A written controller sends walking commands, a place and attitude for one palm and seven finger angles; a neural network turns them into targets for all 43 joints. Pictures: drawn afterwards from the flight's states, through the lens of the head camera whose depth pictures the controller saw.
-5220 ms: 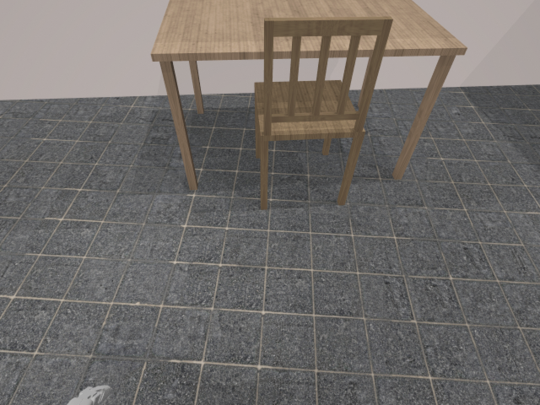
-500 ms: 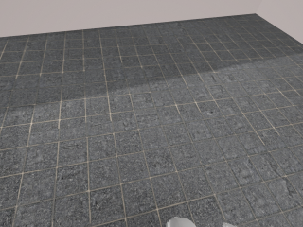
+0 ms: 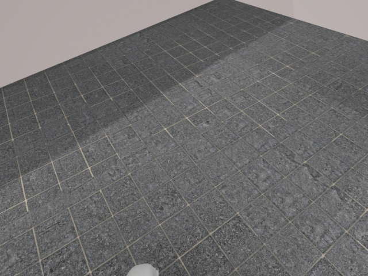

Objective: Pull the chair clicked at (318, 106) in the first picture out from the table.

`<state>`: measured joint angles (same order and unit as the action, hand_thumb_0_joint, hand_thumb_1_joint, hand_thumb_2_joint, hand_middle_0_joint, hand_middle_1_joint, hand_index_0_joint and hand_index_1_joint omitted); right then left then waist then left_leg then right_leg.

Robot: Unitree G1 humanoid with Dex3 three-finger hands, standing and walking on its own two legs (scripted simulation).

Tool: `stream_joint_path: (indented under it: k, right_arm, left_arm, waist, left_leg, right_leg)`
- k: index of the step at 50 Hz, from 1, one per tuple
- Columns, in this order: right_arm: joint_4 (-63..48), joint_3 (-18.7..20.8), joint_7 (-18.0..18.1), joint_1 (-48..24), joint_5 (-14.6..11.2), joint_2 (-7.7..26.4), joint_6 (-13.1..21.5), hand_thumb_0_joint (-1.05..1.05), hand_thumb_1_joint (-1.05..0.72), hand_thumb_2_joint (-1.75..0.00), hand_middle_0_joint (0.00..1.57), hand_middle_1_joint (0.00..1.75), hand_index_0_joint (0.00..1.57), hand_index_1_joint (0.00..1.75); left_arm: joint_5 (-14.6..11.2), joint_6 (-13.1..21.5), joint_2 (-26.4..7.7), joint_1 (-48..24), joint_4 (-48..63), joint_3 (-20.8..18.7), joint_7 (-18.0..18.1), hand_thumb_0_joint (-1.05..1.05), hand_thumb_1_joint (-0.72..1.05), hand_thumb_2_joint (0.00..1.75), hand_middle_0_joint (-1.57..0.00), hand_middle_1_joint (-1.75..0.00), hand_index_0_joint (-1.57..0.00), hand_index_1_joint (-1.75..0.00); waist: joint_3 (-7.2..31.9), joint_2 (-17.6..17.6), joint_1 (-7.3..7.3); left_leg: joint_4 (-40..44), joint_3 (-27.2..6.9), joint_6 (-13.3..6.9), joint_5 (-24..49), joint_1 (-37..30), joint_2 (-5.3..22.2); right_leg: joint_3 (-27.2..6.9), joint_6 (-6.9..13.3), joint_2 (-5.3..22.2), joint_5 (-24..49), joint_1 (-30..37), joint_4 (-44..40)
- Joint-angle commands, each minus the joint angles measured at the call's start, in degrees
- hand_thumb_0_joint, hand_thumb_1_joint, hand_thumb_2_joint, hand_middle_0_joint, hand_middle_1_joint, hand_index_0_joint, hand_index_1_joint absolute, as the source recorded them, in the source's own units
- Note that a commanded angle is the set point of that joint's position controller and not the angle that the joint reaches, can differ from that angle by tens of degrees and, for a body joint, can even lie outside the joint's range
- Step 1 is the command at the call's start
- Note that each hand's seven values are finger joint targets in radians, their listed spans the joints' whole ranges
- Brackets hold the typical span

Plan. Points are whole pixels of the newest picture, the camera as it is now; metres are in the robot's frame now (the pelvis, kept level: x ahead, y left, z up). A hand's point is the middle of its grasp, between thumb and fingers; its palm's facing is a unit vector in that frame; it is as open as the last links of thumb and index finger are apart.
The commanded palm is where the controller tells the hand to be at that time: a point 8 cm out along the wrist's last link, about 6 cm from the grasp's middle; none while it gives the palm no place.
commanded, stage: walk to a spot facing it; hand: left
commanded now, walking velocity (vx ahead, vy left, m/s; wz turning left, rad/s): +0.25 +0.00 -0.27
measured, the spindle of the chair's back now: out of the picture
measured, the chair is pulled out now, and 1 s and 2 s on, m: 0.00 0.00 0.00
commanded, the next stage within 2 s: turn to face it in 0.18 s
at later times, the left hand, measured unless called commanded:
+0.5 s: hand out of the picture +0.15 +0.26 -0.18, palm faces -0.07 -0.98 -0.17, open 7.4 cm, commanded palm none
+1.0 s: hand (109, 243) +0.22 +0.22 -0.14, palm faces +0.18 -0.95 -0.26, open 7.4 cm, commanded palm none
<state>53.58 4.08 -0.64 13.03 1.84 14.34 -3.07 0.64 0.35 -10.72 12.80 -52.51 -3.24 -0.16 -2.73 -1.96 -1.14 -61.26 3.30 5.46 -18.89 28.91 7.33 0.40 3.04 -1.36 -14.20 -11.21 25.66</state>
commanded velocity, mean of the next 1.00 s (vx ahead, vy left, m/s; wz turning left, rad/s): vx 0.05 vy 0.00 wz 0.36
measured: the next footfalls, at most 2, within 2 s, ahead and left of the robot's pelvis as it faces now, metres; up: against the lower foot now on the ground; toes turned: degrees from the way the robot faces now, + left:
left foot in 0.30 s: +0.16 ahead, +0.14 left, +0.00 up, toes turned -1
right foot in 0.86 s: +0.15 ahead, -0.07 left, +0.00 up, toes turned +3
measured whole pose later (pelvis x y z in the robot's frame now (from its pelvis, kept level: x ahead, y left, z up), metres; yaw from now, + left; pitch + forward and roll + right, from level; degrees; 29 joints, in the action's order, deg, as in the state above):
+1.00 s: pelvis +0.11 +0.02 +0.00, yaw +11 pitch +0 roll +2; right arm 57.0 5.6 -0.3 16.0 1.2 13.5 -3.9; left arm 0.5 -0.2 -7.9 5.9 -51.8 -2.1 2.0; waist -3.0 -2.5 -4.0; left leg -64.2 0.4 3.5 -24.5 29.3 -0.7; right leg 7.8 1.9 3.2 -17.1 -11.0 28.1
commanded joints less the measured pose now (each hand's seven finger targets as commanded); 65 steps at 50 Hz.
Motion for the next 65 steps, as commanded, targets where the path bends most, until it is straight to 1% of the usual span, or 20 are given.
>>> stream_joint_path:
  k: [1, 9, 12, 13, 14, 15, 16, 19, 23, 34, 40, 41, 42, 43, 44, 46, 49, 57, 63, 65]
  right_arm:
    - [-5.5, 0.8, 0.0, -4.2, 0.0, 3.8, 2.6, 0.0, -0.9, -0.9, 0.2, 0.3, 0.2, 0.3]
    - [-7.1, 0.2, -0.1, -8.2, -0.8, 2.4, 4.4, 0.0, -0.9, -0.9, 0.2, 0.3, 0.2, 0.3]
    - [-4.9, 0.0, 0.8, -1.7, -0.9, 2.3, 5.4, 0.0, -0.9, -0.9, 0.2, 0.3, 0.2, 0.3]
    - [-2.9, 0.2, 1.5, 4.2, -1.0, 4.4, 5.9, 0.0, -0.9, -0.9, 0.2, 0.3, 0.2, 0.3]
    - [-1.4, 1.3, 1.9, 9.6, -0.4, 9.7, 6.3, 0.0, -0.9, -0.9, 0.2, 0.3, 0.2, 0.3]
    - [-1.2, 1.7, 1.9, 13.0, -0.2, 13.3, 5.9, 0.0, -0.9, -0.9, 0.2, 0.3, 0.2, 0.3]
    - [-1.7, 1.1, 1.9, 10.8, -0.2, 11.7, 5.0, 0.0, -0.9, -0.9, 0.2, 0.3, 0.2, 0.3]
    - [-1.8, -1.9, 2.3, 3.1, -0.4, 3.3, 5.7, 0.0, -0.9, -0.9, 0.2, 0.3, 0.2, 0.3]
    - [1.1, -2.2, 2.8, 5.0, -1.2, 2.6, 6.2, 0.0, -0.9, -0.9, 0.2, 0.3, 0.2, 0.3]
    - [3.6, 0.8, 2.4, 11.0, -0.4, 5.1, 3.3, 0.0, -0.9, -0.9, 0.2, 0.3, 0.2, 0.3]
    - [1.1, 2.1, 2.0, 6.6, -0.7, 6.4, 2.6, 0.0, -0.9, -0.9, 0.2, 0.3, 0.2, 0.3]
    - [0.6, 2.2, 1.7, 6.2, -1.1, 5.5, 2.6, 0.0, -0.9, -0.9, 0.2, 0.3, 0.2, 0.3]
    - [0.0, 1.9, 1.3, 6.8, -1.8, 2.8, 2.7, 0.0, -0.9, -0.9, 0.2, 0.3, 0.2, 0.3]
    - [-1.7, 1.6, 1.4, 6.6, -1.6, 0.4, 2.7, 0.0, -0.9, -0.9, 0.2, 0.3, 0.2, 0.3]
    - [-2.1, 2.6, 1.5, 5.5, -1.1, 3.4, 2.0, 0.0, -0.9, -0.9, 0.2, 0.3, 0.2, 0.3]
    - [-0.1, 2.5, 0.7, 5.0, -0.7, 2.4, 0.4, 0.0, -0.9, -0.9, 0.2, 0.3, 0.2, 0.3]
    - [-0.1, 2.3, -0.3, 4.1, -0.7, 1.6, -0.2, 0.0, -0.9, -0.9, 0.2, 0.3, 0.2, 0.3]
    - [-4.2, 1.6, -0.7, -6.2, -0.7, 3.2, -0.8, 0.0, -0.9, -0.9, 0.2, 0.3, 0.2, 0.3]
    - [-7.2, 0.1, -1.2, -10.8, -1.1, 3.2, 0.5, 0.0, -0.9, -0.9, 0.2, 0.3, 0.2, 0.3]
    - [-7.3, 0.4, -1.0, -7.7, -1.1, 4.5, 1.1, 0.0, -0.9, -0.9, 0.2, 0.3, 0.2, 0.3]
  left_arm:
    - [0.3, 1.8, -11.3, 5.3, 1.6, -2.7, 0.4, 0.0, 0.9, 0.9, -0.2, -0.3, -0.2, -0.3]
    - [0.9, 2.0, -11.2, 6.7, -0.4, -2.6, 0.6, 0.0, 0.9, 0.9, -0.2, -0.3, -0.2, -0.3]
    - [0.5, 1.6, -10.7, 4.0, -0.3, -2.7, 0.6, 0.0, 0.9, 0.9, -0.2, -0.3, -0.2, -0.3]
    - [0.2, 1.4, -9.3, 3.2, 0.0, -2.6, 0.5, 0.0, 0.9, 0.9, -0.2, -0.3, -0.2, -0.3]
    - [-0.3, 1.2, -6.0, 4.6, 0.2, -2.0, 0.0, 0.0, 0.9, 0.9, -0.2, -0.3, -0.2, -0.3]
    - [-0.2, 1.4, -4.0, 5.4, 0.9, -1.3, -0.1, 0.0, 0.9, 0.9, -0.2, -0.3, -0.2, -0.3]
    - [0.6, 1.1, -5.6, 4.8, 0.4, -1.6, 0.2, 0.0, 0.9, 0.9, -0.2, -0.3, -0.2, -0.3]
    - [1.2, 0.7, -3.8, 5.9, -4.0, -0.9, -0.1, 0.0, 0.9, 0.9, -0.2, -0.3, -0.2, -0.3]
    - [0.4, -0.2, -2.1, 6.3, -5.1, -0.1, 0.6, 0.0, 0.9, 0.9, -0.2, -0.3, -0.2, -0.3]
    - [-0.1, -1.3, -3.0, -8.5, 1.5, -0.9, 1.8, 0.0, 0.9, 0.9, -0.2, -0.3, -0.2, -0.3]
    - [-0.8, -0.7, -3.6, -4.3, 2.0, -1.5, 2.3, 0.0, 0.9, 0.9, -0.2, -0.3, -0.2, -0.3]
    - [-0.7, -0.2, -4.7, -2.3, 1.9, -1.8, 2.4, 0.0, 0.9, 0.9, -0.2, -0.3, -0.2, -0.3]
    - [-0.2, 0.3, -8.6, -0.9, 1.6, -2.4, 2.8, 0.0, 0.9, 0.9, -0.2, -0.3, -0.2, -0.3]
    - [0.4, 0.4, -12.8, 0.1, 2.0, -3.1, 3.1, 0.0, 0.9, 0.9, -0.2, -0.3, -0.2, -0.3]
    - [0.1, 0.1, -12.8, 0.3, 2.8, -2.8, 3.0, 0.0, 0.9, 0.9, -0.2, -0.3, -0.2, -0.3]
    - [0.1, 0.4, -8.7, -6.3, 4.1, -2.0, 3.1, 0.0, 0.9, 0.9, -0.2, -0.3, -0.2, -0.3]
    - [0.1, 0.6, -6.7, -5.2, 4.1, -1.1, 2.5, 0.0, 0.9, 0.9, -0.2, -0.3, -0.2, -0.3]
    - [0.8, 0.4, -10.2, 2.5, 3.2, -1.5, 2.2, 0.0, 0.9, 0.9, -0.2, -0.3, -0.2, -0.3]
    - [1.3, -0.5, -13.6, 4.0, 2.9, -2.5, 1.9, 0.0, 0.9, 0.9, -0.2, -0.3, -0.2, -0.3]
    - [1.0, -0.7, -14.2, 4.1, 2.6, -2.9, 1.7, 0.0, 0.9, 0.9, -0.2, -0.3, -0.2, -0.3]
  waist:
    - [1.1, 8.6, 3.16]
    - [-1.1, 10.1, 3.86]
    - [0.5, 9.5, 0.65]
    - [2.6, 4.8, -1.75]
    - [6.8, -9.1, -3.56]
    - [6.9, -18.7, -3.88]
    - [3.2, -11.5, -3.19]
    - [-2.5, -6.5, 0.82]
    - [3.0, -6.5, 2.17]
    - [3.9, -6.0, -1.61]
    - [6.8, -5.7, 1.37]
    - [8.1, -2.4, 2.17]
    - [10.1, 6.6, 2.48]
    - [9.5, 19.8, 3.01]
    - [8.2, 13.9, 2.99]
    - [2.7, 10.6, -0.41]
    - [0.1, 9.7, -0.84]
    - [0.7, 12.1, 2.29]
    - [3.4, 14.0, 4.23]
    - [6.3, 13.0, 2.62]
  left_leg:
    - [3.5, -0.7, 0.4, 2.2, 7.5, 0.1]
    - [18.3, -0.5, -1.4, -1.6, -0.3, -2.9]
    - [31.7, 1.0, -2.0, 4.7, -15.8, -5.1]
    - [37.2, -0.4, -2.3, 6.7, -26.0, -3.6]
    - [41.5, -12.7, -5.0, 2.6, -35.4, 7.6]
    - [47.8, -27.0, -10.7, 1.8, -34.8, 19.9]
    - [49.4, -27.7, -14.0, -1.2, -27.0, 20.5]
    - [50.7, -16.5, -12.5, 8.4, -15.0, 10.7]
    - [45.6, -9.5, -12.4, 37.1, -18.5, 5.8]
    - [40.8, -20.7, -16.2, 38.8, -23.4, 6.7]
    - [36.2, -23.2, -13.5, 33.4, -14.8, 2.9]
    - [33.8, -21.7, -10.9, 26.9, -11.2, 0.6]
    - [27.5, -16.3, -7.0, 12.0, -1.2, -3.6]
    - [14.9, -5.6, -2.9, -14.3, 8.1, -10.7]
    - [3.3, -5.8, -2.8, -17.0, 5.4, -8.6]
    - [-6.2, -5.7, -1.7, -9.7, 5.4, -5.4]
    - [-10.0, -3.1, -0.7, -2.4, 6.2, -4.7]
    - [-2.0, -0.6, 0.1, -2.7, 5.6, -3.6]
    - [17.1, 3.9, -2.0, -4.9, -4.2, -4.7]
    - [27.7, 5.2, -2.9, 0.6, -11.4, -5.8]
  right_leg:
    - [-16.5, 6.9, 13.6, 2.3, 6.5, -12.5]
    - [-20.3, 8.0, 14.5, 3.6, 3.7, -11.3]
    - [-18.2, 5.0, 10.7, 6.6, -2.8, -5.0]
    - [-15.8, 3.0, 7.0, 4.3, -8.3, 1.7]
    - [-9.5, -0.1, 0.4, -4.8, -16.5, 15.3]
    - [-1.0, -3.0, -2.7, -20.4, -23.8, 29.5]
    - [-3.3, -2.6, 0.9, -20.0, -22.9, 34.7]
    - [-2.1, -3.6, 4.9, -9.4, -17.7, 35.6]
    - [-0.2, -5.6, 4.5, -5.0, -11.9, 28.6]
    - [-0.3, -7.3, 3.4, -11.5, -16.5, 22.7]
    - [0.3, -6.3, 1.8, -0.9, -0.6, 3.3]
    - [-0.6, -6.1, 3.7, 5.6, 6.4, -5.0]
    - [-8.5, -3.7, 13.6, 9.9, 17.5, -8.6]
    - [-19.5, 2.8, 28.1, 21.4, 20.0, -7.9]
    - [-17.5, 6.8, 31.6, 24.8, 10.8, -7.7]
    - [-7.9, 5.2, 23.8, 22.2, 4.8, -7.9]
    - [1.0, 2.2, 19.1, 25.9, 2.7, -6.8]
    - [4.5, 3.6, 21.2, 27.3, 7.2, -5.5]
    - [7.3, 3.4, 23.3, 28.1, 7.5, -0.7]
    - [9.8, 1.1, 22.8, 28.9, 7.3, 5.4]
